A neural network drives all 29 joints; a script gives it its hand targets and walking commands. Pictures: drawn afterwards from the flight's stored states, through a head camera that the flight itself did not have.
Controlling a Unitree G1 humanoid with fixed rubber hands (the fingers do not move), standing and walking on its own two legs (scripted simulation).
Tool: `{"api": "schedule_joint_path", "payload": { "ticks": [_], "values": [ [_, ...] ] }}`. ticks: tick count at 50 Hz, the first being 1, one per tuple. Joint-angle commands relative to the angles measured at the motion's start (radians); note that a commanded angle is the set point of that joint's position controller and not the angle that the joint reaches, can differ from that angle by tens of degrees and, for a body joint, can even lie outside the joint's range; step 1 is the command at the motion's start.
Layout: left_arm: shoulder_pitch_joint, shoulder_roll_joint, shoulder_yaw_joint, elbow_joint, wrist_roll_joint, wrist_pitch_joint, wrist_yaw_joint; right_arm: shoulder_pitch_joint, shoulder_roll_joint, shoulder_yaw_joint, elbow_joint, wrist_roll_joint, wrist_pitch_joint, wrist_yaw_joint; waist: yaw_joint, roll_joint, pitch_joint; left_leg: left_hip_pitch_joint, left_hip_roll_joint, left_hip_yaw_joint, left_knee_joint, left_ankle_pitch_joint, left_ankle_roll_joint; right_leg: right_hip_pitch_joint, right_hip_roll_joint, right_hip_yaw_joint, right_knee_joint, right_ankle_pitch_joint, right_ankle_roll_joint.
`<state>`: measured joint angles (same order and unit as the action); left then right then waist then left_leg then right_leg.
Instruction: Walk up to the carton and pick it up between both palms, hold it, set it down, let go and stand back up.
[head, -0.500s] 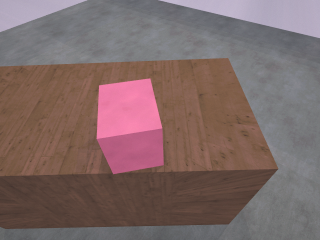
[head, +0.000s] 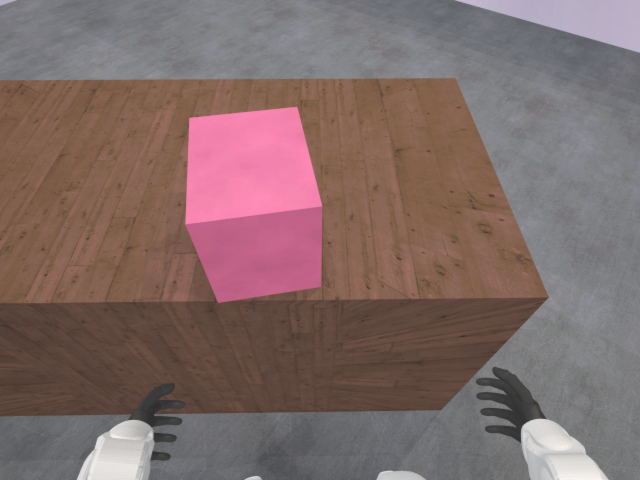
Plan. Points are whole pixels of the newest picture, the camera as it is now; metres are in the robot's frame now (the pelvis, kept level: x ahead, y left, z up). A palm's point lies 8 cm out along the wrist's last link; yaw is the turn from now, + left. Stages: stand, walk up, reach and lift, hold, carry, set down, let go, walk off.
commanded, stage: reach and lift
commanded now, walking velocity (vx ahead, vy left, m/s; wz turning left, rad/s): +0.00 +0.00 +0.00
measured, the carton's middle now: (257, 205) +0.51 +0.08 +0.02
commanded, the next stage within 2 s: none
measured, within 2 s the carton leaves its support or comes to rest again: neither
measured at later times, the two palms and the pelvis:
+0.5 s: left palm (129, 452) +0.20 +0.24 -0.05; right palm (518, 463) +0.15 -0.22 -0.06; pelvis +0.01 +0.00 +0.03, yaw -1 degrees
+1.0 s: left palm (123, 437) +0.21 +0.23 -0.02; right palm (494, 421) +0.19 -0.19 -0.03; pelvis +0.03 +0.01 +0.04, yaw -1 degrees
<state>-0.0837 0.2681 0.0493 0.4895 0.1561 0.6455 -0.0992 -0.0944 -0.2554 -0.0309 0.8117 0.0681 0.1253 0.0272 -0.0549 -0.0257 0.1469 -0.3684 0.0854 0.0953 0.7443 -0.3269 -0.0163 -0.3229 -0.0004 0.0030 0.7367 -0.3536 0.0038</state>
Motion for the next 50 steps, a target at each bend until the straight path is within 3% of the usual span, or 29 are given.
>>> {"api": "schedule_joint_path", "payload": {
  "ticks": [1, 3, 6, 8, 9, 11, 15, 19, 22, 25, 29, 37, 43, 45, 48, 50],
  "values": [
    [0.12, 0.076, 0.025, -0.103, 0.02, 0.002, -0.005, 0.091, -0.127, -0.027, -0.116, 0.001, 0.041, -0.025, -0.005, 0.022, -0.114, 0.335, -0.054, 0.004, -0.151, 0.124, -0.038, -0.151, 0.021, -0.094, -0.247, 0.188, -0.039],
    [0.082, 0.108, 0.045, -0.108, 0.028, -0.035, 0.006, 0.086, -0.095, -0.036, -0.136, -0.026, 0.04, -0.025, 0.0, 0.003, -0.086, 0.329, -0.06, 0.017, -0.179, 0.092, -0.02, -0.177, 0.016, -0.081, -0.283, 0.143, -0.03],
    [0.009, 0.107, 0.041, -0.141, 0.005, -0.099, 0.028, 0.07, -0.04, -0.038, -0.21, -0.047, 0.009, -0.014, 0.008, 0.022, -0.134, 0.322, -0.053, 0.022, -0.198, 0.043, 0.001, -0.193, 0.004, -0.069, -0.296, 0.093, -0.027],
    [-0.011, 0.123, 0.055, -0.163, -0.006, -0.145, 0.046, 0.079, -0.018, -0.049, -0.248, -0.064, -0.026, -0.01, 0.02, 0.045, -0.182, 0.325, -0.052, 0.028, -0.202, 0.072, 0.003, -0.178, 0.002, -0.065, -0.291, 0.14, -0.022],
    [-0.016, 0.117, 0.048, -0.158, -0.022, -0.167, 0.049, 0.086, -0.009, -0.045, -0.252, -0.061, -0.041, -0.009, 0.01, 0.051, -0.202, 0.33, -0.05, 0.029, -0.205, 0.065, 0.003, -0.159, -0.003, -0.062, -0.29, 0.146, -0.022],
    [-0.038, 0.133, 0.058, -0.158, -0.044, -0.212, 0.062, 0.087, 0.0, -0.053, -0.289, -0.083, -0.08, -0.018, 0.016, 0.033, -0.229, 0.319, -0.048, 0.034, -0.213, 0.042, 0.015, -0.136, -0.011, -0.049, -0.294, 0.122, -0.016],
    [0.02, 0.136, 0.046, -0.141, -0.088, -0.269, 0.079, 0.159, 0.032, -0.048, -0.318, -0.091, -0.135, -0.048, 0.017, 0.007, -0.282, 0.349, -0.052, 0.034, -0.231, 0.12, 0.013, -0.05, -0.005, -0.043, -0.305, 0.212, -0.007],
    [0.125, 0.101, 0.037, -0.11, -0.108, -0.313, 0.077, 0.244, 0.018, -0.023, -0.329, -0.082, -0.173, -0.058, 0.027, 0.017, -0.26, 0.409, -0.066, 0.03, -0.284, 0.247, -0.002, 0.025, 0.013, -0.057, -0.34, 0.303, -0.004],
    [0.159, 0.076, 0.026, -0.082, -0.105, -0.34, 0.08, 0.27, 0.016, -0.02, -0.301, -0.076, -0.191, -0.053, 0.032, 0.036, -0.198, 0.438, -0.07, 0.024, -0.323, 0.263, -0.017, 0.02, 0.021, -0.059, -0.386, 0.252, -0.015],
    [0.152, 0.072, 0.025, -0.085, -0.117, -0.376, 0.083, 0.278, 0.028, -0.024, -0.344, -0.091, -0.207, -0.052, 0.039, 0.002, -0.165, 0.448, -0.075, 0.026, -0.346, 0.243, -0.007, 0.022, 0.025, -0.052, -0.423, 0.208, -0.017],
    [0.11, 0.077, 0.025, -0.091, -0.12, -0.434, 0.093, 0.278, 0.066, -0.016, -0.362, -0.089, -0.218, -0.052, 0.052, 0.023, -0.132, 0.425, -0.078, 0.037, -0.377, 0.198, -0.001, 0.036, 0.016, -0.033, -0.445, 0.155, -0.014],
    [0.169, 0.04, 0.007, -0.138, -0.131, -0.522, 0.12, 0.326, 0.075, -0.002, -0.346, -0.06, -0.257, -0.051, 0.055, 0.073, -0.125, 0.478, -0.075, 0.02, -0.404, 0.266, -0.015, 0.059, 0.018, -0.018, -0.482, 0.18, -0.026],
    [0.195, 0.044, -0.006, -0.186, -0.17, -0.561, 0.125, 0.31, 0.082, 0.008, -0.44, -0.049, -0.279, -0.063, 0.072, 0.029, -0.147, 0.481, -0.078, 0.014, -0.412, 0.322, -0.013, 0.095, 0.024, -0.019, -0.495, 0.211, -0.024],
    [0.191, 0.039, 0.004, -0.196, -0.169, -0.575, 0.13, 0.298, 0.076, 0.014, -0.455, -0.043, -0.283, -0.064, 0.088, 0.052, -0.137, 0.482, -0.079, 0.009, -0.418, 0.325, -0.018, 0.089, 0.017, -0.012, -0.504, 0.198, -0.029],
    [0.199, 0.016, -0.024, -0.214, -0.188, -0.592, 0.137, 0.315, 0.078, 0.009, -0.446, -0.039, -0.283, -0.064, 0.074, 0.069, -0.133, 0.477, -0.069, 0.002, -0.431, 0.32, -0.021, 0.087, 0.023, -0.014, -0.509, 0.169, -0.035],
    [0.21, 0.017, -0.024, -0.214, -0.196, -0.604, 0.136, 0.31, 0.085, 0.01, -0.467, -0.04, -0.289, -0.065, 0.08, 0.049, -0.142, 0.475, -0.073, 0.0, -0.424, 0.353, -0.024, 0.105, 0.023, -0.013, -0.512, 0.198, -0.032]
  ]
}}
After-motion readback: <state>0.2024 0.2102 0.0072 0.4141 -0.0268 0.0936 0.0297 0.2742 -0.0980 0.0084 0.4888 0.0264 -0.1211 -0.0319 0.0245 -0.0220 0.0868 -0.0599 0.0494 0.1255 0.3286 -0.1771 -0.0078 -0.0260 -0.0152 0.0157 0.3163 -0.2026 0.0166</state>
